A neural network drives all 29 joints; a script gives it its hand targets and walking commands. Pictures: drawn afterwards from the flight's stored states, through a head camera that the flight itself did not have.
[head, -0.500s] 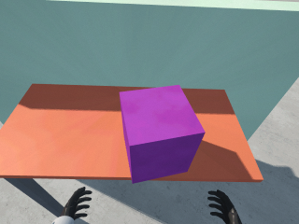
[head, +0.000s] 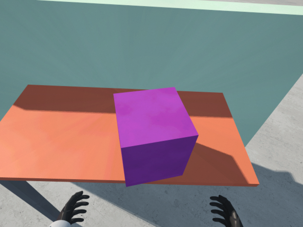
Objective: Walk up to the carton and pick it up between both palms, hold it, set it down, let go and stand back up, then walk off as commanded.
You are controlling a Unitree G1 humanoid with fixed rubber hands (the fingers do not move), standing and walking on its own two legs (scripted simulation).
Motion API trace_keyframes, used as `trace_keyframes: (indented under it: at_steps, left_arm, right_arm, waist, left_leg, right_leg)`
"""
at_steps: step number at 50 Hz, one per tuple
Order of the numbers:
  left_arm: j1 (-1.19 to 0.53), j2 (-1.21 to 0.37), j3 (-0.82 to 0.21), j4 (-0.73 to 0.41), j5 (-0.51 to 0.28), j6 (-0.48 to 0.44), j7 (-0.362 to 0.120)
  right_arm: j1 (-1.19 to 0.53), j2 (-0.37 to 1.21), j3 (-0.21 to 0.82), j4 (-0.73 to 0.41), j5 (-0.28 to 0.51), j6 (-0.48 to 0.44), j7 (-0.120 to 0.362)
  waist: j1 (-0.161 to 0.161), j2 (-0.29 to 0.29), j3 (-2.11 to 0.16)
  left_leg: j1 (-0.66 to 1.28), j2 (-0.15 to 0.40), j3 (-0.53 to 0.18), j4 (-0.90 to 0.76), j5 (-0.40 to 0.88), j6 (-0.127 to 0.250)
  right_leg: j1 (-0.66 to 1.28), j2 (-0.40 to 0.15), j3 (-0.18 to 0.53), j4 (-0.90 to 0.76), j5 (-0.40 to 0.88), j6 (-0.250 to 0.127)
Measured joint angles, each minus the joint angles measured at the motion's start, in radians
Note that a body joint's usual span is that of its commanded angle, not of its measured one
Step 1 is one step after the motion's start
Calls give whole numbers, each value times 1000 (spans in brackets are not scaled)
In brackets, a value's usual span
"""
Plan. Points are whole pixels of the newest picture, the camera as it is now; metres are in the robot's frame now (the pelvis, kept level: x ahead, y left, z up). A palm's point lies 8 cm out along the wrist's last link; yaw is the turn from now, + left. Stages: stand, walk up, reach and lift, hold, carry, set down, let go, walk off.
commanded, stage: let go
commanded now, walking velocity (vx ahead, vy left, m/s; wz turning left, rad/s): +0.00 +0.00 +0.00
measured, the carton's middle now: (150, 137) +0.36 +0.01 +0.04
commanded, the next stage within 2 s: stand in 0.06 s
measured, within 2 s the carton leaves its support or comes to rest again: neither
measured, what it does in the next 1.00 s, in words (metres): stands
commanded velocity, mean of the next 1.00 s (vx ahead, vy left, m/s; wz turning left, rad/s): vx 0.00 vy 0.00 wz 0.00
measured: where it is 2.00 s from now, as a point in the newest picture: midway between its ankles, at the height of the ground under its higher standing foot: outside the picture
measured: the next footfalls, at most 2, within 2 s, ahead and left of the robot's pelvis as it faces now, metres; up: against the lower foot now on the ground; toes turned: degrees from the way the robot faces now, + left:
right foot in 1.60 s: -0.08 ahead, -0.11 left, +0.00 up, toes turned +3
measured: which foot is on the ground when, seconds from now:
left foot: down 0.00-1.00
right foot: down 0.00-1.00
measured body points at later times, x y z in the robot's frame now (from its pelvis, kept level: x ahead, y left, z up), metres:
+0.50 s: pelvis +0.01 +0.02 +0.00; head +0.00 +0.03 +0.45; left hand +0.14 +0.32 -0.11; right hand +0.12 -0.29 -0.10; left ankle +0.01 +0.14 -0.74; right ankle -0.02 -0.10 -0.74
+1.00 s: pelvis +0.00 +0.03 +0.00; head +0.00 +0.04 +0.45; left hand +0.08 +0.35 -0.12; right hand +0.10 -0.29 -0.11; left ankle +0.01 +0.14 -0.74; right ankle -0.02 -0.10 -0.74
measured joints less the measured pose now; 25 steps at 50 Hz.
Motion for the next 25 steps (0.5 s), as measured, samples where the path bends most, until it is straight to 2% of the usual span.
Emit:
trace_keyframes:
  at_steps: [5, 9, 12, 17, 25]
  left_arm:
    - [-1, 3, -2, 12, -6, -19, -7]
    - [-5, 68, 30, 76, 6, -94, -4]
    - [10, 119, 60, 131, 12, -117, -6]
    - [34, 168, 72, 216, 19, -138, -12]
    - [15, 180, 43, 304, 13, -152, -17]
  right_arm:
    - [9, -8, 5, -18, -14, 11, -6]
    - [38, -73, -15, 28, -29, 94, -18]
    - [60, -135, -43, 59, -25, 124, -15]
    - [80, -198, -54, 107, -21, 148, -12]
    - [60, -193, -18, 171, -21, 163, -6]
  waist:
    - [-4, 5, -11]
    - [15, -2, -40]
    - [21, 0, -58]
    - [22, 2, -76]
    - [18, 3, -85]
  left_leg:
    - [-11, 1, 0, 15, -9, 1]
    - [-64, 5, -10, 77, -40, 0]
    - [-81, 6, -13, 105, -58, 2]
    - [-90, 2, -11, 114, -69, 9]
    - [-77, -7, 3, 88, -57, 21]
  right_leg:
    - [-7, 0, 0, 8, -6, 2]
    - [-50, 3, -9, 54, -31, 0]
    - [-61, 4, -11, 70, -45, 0]
    - [-65, 0, -8, 69, -47, 6]
    - [-55, -9, 4, 40, -29, 19]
